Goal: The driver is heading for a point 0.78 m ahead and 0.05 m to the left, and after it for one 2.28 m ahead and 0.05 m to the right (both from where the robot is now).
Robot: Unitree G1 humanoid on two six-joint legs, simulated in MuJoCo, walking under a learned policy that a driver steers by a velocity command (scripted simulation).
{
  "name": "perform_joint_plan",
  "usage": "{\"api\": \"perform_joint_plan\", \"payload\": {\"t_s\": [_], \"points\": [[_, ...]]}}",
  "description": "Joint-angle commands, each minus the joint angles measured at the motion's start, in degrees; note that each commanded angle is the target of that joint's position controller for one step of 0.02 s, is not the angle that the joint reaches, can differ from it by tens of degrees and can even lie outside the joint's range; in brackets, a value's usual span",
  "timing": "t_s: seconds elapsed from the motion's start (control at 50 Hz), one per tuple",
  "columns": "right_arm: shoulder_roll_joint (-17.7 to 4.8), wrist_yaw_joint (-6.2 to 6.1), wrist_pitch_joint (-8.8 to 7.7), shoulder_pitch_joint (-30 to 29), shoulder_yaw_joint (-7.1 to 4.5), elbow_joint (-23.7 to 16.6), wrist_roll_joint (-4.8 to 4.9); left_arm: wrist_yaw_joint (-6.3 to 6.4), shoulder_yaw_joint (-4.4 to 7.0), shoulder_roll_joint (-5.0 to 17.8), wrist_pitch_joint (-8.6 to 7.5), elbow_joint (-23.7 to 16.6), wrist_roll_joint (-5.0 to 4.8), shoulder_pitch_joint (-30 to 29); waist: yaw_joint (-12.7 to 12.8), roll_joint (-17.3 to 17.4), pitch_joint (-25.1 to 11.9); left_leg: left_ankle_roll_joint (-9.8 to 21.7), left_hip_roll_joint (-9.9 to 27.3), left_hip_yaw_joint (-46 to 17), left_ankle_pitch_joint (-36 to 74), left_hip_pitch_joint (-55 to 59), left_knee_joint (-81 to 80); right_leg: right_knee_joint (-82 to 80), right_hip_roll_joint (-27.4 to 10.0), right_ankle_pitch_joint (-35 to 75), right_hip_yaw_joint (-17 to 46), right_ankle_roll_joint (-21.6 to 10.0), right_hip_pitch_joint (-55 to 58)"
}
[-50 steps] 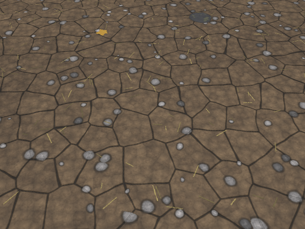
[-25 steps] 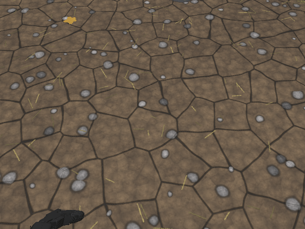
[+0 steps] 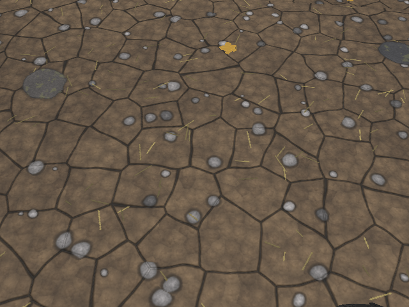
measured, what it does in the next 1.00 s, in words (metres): walks ahead, turning left: left foot, then right foot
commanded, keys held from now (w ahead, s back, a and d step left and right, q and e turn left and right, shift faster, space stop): w+q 0.32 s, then w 0.58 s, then w+e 0.08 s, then e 0.02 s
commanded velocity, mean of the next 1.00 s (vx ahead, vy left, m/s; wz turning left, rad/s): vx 0.50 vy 0.00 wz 0.30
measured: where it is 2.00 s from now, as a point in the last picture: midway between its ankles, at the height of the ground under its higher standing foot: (189, 232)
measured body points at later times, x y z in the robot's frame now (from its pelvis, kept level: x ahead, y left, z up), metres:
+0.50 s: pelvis +0.28 +0.01 +0.01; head +0.32 +0.02 +0.46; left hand +0.44 +0.28 -0.08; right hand +0.31 -0.27 -0.11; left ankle +0.12 +0.05 -0.72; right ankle +0.46 -0.07 -0.70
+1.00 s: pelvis +0.55 +0.06 +0.02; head +0.58 +0.07 +0.47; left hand +0.42 +0.28 -0.12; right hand +0.81 -0.09 -0.08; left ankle +0.66 +0.22 -0.69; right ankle +0.47 -0.06 -0.72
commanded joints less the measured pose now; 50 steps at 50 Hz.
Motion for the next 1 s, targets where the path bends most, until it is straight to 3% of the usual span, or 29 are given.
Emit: {"api": "perform_joint_plan", "payload": {"t_s": [0.02, 0.04, 0.06, 0.08, 0.1, 0.12, 0.16, 0.22, 0.32, 0.44, 0.5, 0.52, 0.54, 0.56, 0.58, 0.6, 0.62, 0.64, 0.7, 0.74, 0.82, 0.88, 0.94, 1.0], "points": [[-11.09, -1.9, -0.81, 22.65, -4.37, 3.46, -0.93, 0.12, 2.43, 11.19, 0.57, -3.95, 0.01, -0.45, -12.21, -0.38, -13.52, 6.18, 1.25, -8.82, -8.57, 28.95, -6.91, 36.25, -12.28, 52.1, 2.76, -3.83, -13.69], [-17.52, -2.63, -0.44, 20.14, -5.87, 2.34, -0.59, -1.24, 1.09, 3.77, 0.19, -7.96, -0.39, 1.65, -6.67, 13.05, -16.61, 14.65, 18.88, -39.5, -8.06, 45.99, -9.81, 57.25, -0.43, -3.75, 5.55, -0.15, -40.9], [-17.4, -2.73, 0.22, 22.85, -5.97, 1.86, 1.26, -1.45, 2.08, 9.07, -0.58, -10.36, -0.21, -6.36, -10.42, 4.44, -18.51, 16.3, 20.82, -50.7, -7.81, 46.02, -17.31, 61.91, 2.02, -2.71, 18.62, -0.18, -47.91], [-15.42, -3.27, 0.35, 19.65, -5.45, 2.66, 1.59, -1.71, 1.81, 8.45, -1.43, -11.85, -0.82, -10.17, -8.57, 2.02, -9.94, 14.1, 19.82, -41.16, -4.16, 39.78, -18.87, 58.35, -1.82, 4.3, 20.42, -0.84, -51.23], [-12.39, -3.41, 0.08, 17.14, -4.73, 2.68, 1.92, -1.61, 1.63, 8.31, -2.01, -11.28, -0.88, -9.25, -5.91, -1.11, -5.33, 11.6, 17.42, -35.59, 3.16, 31.86, -19.81, 52.38, -3.76, 8.02, 19.97, -0.95, -47.99], [-10.71, -3.59, -0.42, 14.57, -4.25, 2.33, 1.91, -1.47, 1.72, 8.1, -1.6, -10.56, -0.18, -8.6, -3.53, -2.58, -3.28, 9.38, 14.12, -30.71, 9.5, 26.59, -20.21, 48.36, -5.01, 8.93, 20.21, -0.56, -44.34], [-8.88, -3.67, -1.59, 13.1, -3.44, 1.93, 2.38, -1.74, 1.61, 7.33, 0.63, -10.17, 1.39, -6.15, -0.92, -1.43, -4.37, 8.29, 10.57, -25.4, 17.15, 21.54, -21.02, 44.22, -5.53, 8.96, 20.31, 1.02, -38.54], [-10.9, -3.36, -2.7, 15.96, -3.85, 2.59, 2.46, -2.3, 1.37, 6.07, 2.3, -11.73, 1.54, -9.06, -0.98, -0.36, -3.76, 7.6, 7.93, -22.84, 19.06, 18.83, -22.04, 38.47, -5.23, 12.33, 18.71, 2.77, -39.55], [-11.23, -3.44, -2.48, 22.52, -3.91, 3.49, 2.33, -2.59, 1.11, 6.47, 2.49, -15.97, 1.17, -21.07, -5.46, 2.67, -1.52, 4.87, 6.6, -24.52, 16.46, 22.91, -22.14, 25.63, -4.11, 22.77, 18.58, 3.64, -45.82], [-10.59, -4.35, -2.78, 27.55, -3.17, 4.93, 1.55, -3.45, 0.18, 6.12, 1.25, -18.85, 0.59, -28.89, -8.61, 4.04, -0.78, 3.2, 8.74, -24.52, 24.62, 30.6, -19.36, 12.96, -1.3, 26.38, 17.05, 0.75, -43.4], [-12.44, -4.84, -3.21, 24.43, -3.32, 4.61, 1.31, -3.04, 0.93, 8.29, 0.56, -17.43, 0.4, -22.49, -4.55, 4.99, -1.71, 0.53, 10.03, -24.11, 34.85, 30.24, -15.15, 7.73, 1.15, 21.19, 16.92, -2.43, -31.64], [-13.1, -4.73, -3.35, 23.66, -3.41, 4.71, 1.15, -2.49, 1.6, 9.61, 0.24, -15.47, 0.27, -16.43, -1.88, 4.62, -4.52, -0.32, 8.95, -22.98, 41.98, 30.18, -8.63, 6.42, 3.06, 18.73, 16.15, -3.55, -24.37], [-12.87, -4.41, -3.5, 22.97, -3.25, 4.8, 1.2, -1.79, 2.23, 10.89, -0.35, -13.06, 0.44, -8.07, 2.32, 2.48, -9.0, -1.38, 6.11, -20.24, 40.83, 27.24, 2.1, 3.41, 2.21, 20.17, 16.63, -5.05, -13.63], [-9.25, -4.12, -3.78, 23.83, -2.21, 3.22, 1.43, -0.84, 3.07, 14.7, -0.76, -12.2, 1.7, 1.14, 5.18, -3.05, -16.75, -2.35, 2.92, -17.87, 23.69, 18.33, 18.43, 2.91, -10.06, 11.98, 30.05, -7.79, -0.3], [-5.27, -3.89, -3.56, 32.45, -1.69, 3.22, 3.44, -1.18, 4.58, 20.05, -0.25, -10.97, 2.16, 2.29, 0.78, -18.24, -21.57, -4.8, -7.85, -13.07, -18.26, 0.78, 35.64, -4.41, -23.22, 9.31, 58.47, -15.71, 10.51], [-9.57, -4.3, -3.21, 29.42, -2.08, 4.35, 1.29, -1.87, 3.63, 14.61, 0.38, -11.39, 0.36, -1.91, -0.29, -8.08, -15.15, -3.93, -4.17, -16.71, -17.82, -4.84, 39.8, -7.57, -21.18, 3.81, 61.24, -14.74, 4.58], [-9.65, -3.91, -3.16, 24.44, -2.2, 3.63, 1.2, -2.07, 2.74, 10.7, 0.35, -12.2, -0.18, -7.02, -1.33, -3.12, -7.66, -4.06, -1.76, -16.32, -12.43, -5.24, 38.72, -8.02, -19.05, 5.32, 50.94, -13.77, -3.34], [-8.77, -3.57, -3.21, 21.32, -1.82, 2.91, 1.15, -2.26, 2.15, 8.44, 0.08, -11.96, 0.17, -9.09, -1.76, -0.74, -4.81, -4.23, 0.07, -15.53, -9.5, -4.32, 36.14, -9.13, -16.15, 12.17, 44.08, -12.55, -8.22], [-7.14, -2.5, -1.81, 20.88, -1.39, 2.87, 0.12, -2.18, 1.47, 7.06, -1.11, -9.32, -0.27, -7.47, -3.73, -5.32, -3.95, -5.48, 2.33, -13.3, -7.79, -0.69, 31.09, -11.29, -11.2, 25.57, 33.24, -10.65, -13.28], [-6.39, -2.09, -1.3, 19.57, -1.1, 2.61, -0.12, -2.38, 1.62, 7.62, -1.91, -7.74, -0.81, -5.2, -4.08, -5.21, -3.73, -6.27, 3.13, -11.71, -6.6, -2.68, 29.25, -12.63, -10.66, 29.93, 30.39, -11.4, -12.86], [-5.36, -1.56, -1.18, 9.29, -0.21, -0.5, -0.1, -2.36, 1.6, 7.68, -1.82, -5.44, -1.06, -1.65, -2.37, -4.58, -0.78, -8.19, 5.96, -8.16, 0.76, -9.32, 20.28, -15.89, -9.0, 32.22, 25.78, -11.52, -11.44], [-3.84, -1.33, -1.5, 2.6, 0.81, -2.39, 0.31, -2.4, 1.58, 8.02, -1.71, -4.0, -1.11, 0.6, -0.82, -4.61, -0.17, -8.71, 5.6, -5.79, 6.13, -7.05, 9.54, -15.66, -7.49, 36.13, 22.44, -10.44, -11.12], [-3.98, -1.51, -1.78, -2.28, 1.15, -3.74, 0.59, -2.16, 1.61, 8.68, -1.48, -2.43, -0.98, 3.64, 0.68, -4.43, 0.28, -8.36, 4.19, -4.7, 7.82, -4.29, 2.71, -13.77, -8.47, 39.38, 23.08, -10.32, -9.03], [-4.85, -2.07, -2.43, -2.52, 0.91, -4.11, 0.61, -1.59, 1.72, 9.49, -0.91, -1.61, -0.6, 3.57, -0.34, -4.26, 0.46, -7.19, 2.74, -5.55, 4.87, -1.44, -1.27, -8.94, -10.13, 47.44, 25.32, -9.92, -5.77]]}}
Velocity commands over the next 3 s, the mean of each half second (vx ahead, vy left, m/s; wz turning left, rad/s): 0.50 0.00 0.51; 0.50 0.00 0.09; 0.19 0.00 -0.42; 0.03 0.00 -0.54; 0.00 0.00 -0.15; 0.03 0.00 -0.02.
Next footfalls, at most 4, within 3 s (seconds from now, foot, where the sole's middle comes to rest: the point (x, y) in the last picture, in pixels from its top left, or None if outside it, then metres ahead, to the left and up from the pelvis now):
0.02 left None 0.16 0.06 -0.76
0.54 right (236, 286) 0.51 -0.05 -0.76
1.08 left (159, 223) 0.71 0.22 -0.76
1.58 right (220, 225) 0.71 0.01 -0.76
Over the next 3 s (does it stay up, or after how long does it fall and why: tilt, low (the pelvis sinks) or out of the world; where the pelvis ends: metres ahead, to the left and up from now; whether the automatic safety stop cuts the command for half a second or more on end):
stays up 0.64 0.11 0.02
